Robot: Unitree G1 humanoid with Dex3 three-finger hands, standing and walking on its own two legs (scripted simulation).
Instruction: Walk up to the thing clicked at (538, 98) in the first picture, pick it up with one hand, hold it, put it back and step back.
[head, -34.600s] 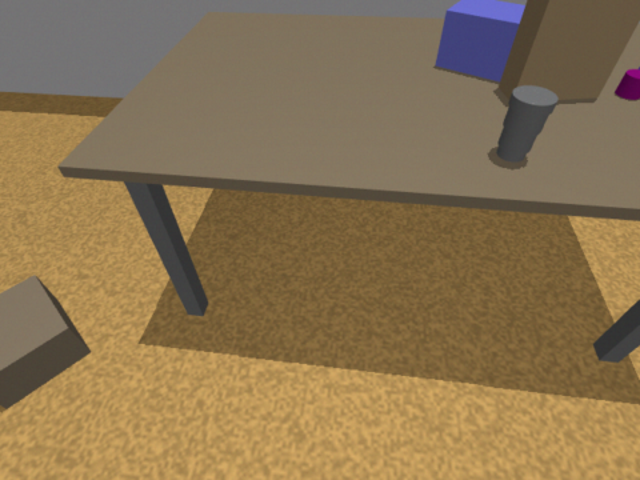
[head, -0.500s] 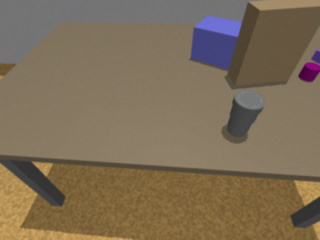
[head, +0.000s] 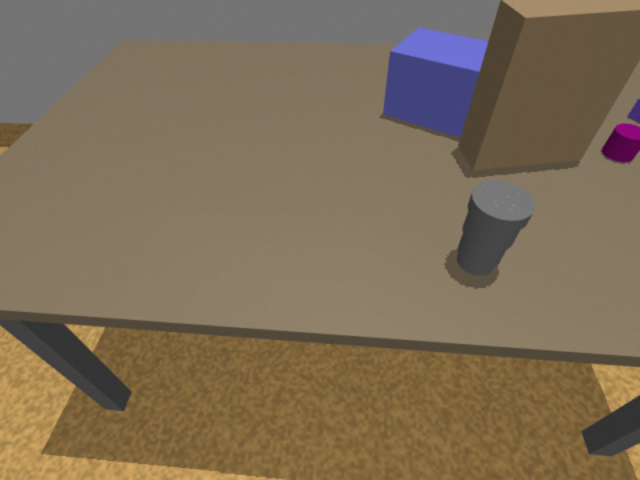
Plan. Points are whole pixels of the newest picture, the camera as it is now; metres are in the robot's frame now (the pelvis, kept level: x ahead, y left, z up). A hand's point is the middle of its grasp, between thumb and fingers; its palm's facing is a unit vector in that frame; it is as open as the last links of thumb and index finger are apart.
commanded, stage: stand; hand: right
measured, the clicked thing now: (487, 233) +0.48 -0.24 +0.02
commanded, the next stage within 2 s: step back in 0.02 s
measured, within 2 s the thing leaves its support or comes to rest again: neither
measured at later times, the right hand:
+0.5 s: hand out of the picture -0.02 -0.25 -0.18, palm faces -0.04 +0.91 -0.41, open 7.4 cm
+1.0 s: hand out of the picture -0.10 -0.27 -0.18, palm faces -0.08 +0.92 -0.38, open 7.4 cm
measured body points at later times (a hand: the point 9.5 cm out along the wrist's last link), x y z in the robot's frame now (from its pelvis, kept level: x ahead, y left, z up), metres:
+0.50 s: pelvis -0.09 +0.02 -0.04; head -0.02 +0.04 +0.40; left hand +0.07 +0.34 -0.16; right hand -0.02 -0.30 -0.15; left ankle -0.04 +0.14 -0.75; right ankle -0.08 -0.13 -0.70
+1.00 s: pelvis -0.20 +0.00 -0.02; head -0.14 -0.02 +0.42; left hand -0.10 +0.32 -0.12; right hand -0.10 -0.32 -0.16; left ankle -0.23 +0.14 -0.70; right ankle -0.17 -0.11 -0.75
